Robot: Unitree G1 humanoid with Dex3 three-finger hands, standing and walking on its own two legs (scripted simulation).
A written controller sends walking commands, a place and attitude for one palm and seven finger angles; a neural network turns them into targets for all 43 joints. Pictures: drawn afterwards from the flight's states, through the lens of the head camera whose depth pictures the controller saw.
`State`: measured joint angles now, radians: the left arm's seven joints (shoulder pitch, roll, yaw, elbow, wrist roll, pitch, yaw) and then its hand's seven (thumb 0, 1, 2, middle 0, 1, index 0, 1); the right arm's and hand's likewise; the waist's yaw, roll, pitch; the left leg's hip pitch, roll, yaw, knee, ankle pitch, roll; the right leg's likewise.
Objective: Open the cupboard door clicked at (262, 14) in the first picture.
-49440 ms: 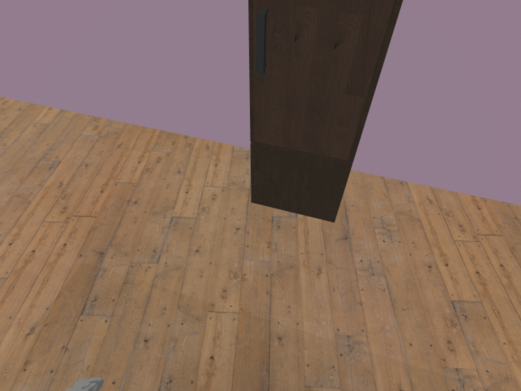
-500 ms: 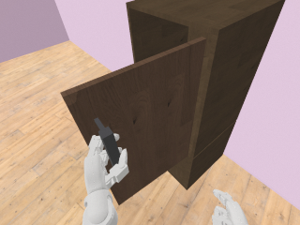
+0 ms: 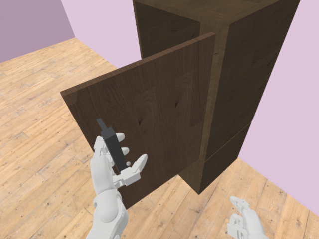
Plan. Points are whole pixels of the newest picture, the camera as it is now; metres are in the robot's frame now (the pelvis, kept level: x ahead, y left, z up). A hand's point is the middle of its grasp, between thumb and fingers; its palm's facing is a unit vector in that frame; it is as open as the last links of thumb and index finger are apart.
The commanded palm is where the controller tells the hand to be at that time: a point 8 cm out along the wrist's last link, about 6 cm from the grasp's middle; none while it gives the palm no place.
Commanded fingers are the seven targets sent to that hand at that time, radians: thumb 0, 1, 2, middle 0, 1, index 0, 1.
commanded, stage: open thumb and fingers to let go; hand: left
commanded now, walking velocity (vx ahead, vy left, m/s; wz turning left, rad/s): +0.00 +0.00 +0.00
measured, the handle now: (113, 150) +0.31 +0.14 +0.09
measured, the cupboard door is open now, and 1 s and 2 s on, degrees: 85 86 86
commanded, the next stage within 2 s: slide the hand sideways off the handle in 0.46 s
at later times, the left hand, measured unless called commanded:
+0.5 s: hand (123, 162) +0.27 +0.10 +0.09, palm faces +0.23 -0.97 +0.00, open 14.9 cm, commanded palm +0.22 +0.14 +0.09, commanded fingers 0.00 -0.50 0.30 -0.15 -0.30 -0.15 -0.30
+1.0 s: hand (118, 179) +0.23 +0.11 +0.10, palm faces -0.12 -0.99 +0.03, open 16.2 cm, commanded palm +0.19 +0.16 +0.09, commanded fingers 0.00 -0.50 0.30 -0.15 -0.30 -0.15 -0.30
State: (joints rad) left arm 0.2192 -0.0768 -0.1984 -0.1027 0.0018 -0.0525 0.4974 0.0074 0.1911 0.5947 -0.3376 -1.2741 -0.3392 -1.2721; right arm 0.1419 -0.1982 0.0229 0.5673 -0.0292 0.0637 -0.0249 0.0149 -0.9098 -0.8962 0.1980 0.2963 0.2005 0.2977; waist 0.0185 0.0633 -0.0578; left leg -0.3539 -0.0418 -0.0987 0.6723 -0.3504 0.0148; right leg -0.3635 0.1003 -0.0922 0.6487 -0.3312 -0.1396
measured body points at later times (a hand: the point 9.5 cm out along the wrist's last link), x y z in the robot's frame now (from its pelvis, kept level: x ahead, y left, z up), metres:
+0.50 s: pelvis +0.00 +0.05 +0.00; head +0.00 +0.03 +0.44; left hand +0.25 +0.16 +0.10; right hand +0.20 -0.16 -0.09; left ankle +0.00 +0.15 -0.72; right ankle +0.01 -0.02 -0.72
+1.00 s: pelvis +0.00 +0.08 -0.01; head +0.00 +0.07 +0.44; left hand +0.23 +0.16 +0.10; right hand +0.17 -0.13 -0.09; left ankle +0.00 +0.15 -0.72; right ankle +0.01 -0.02 -0.72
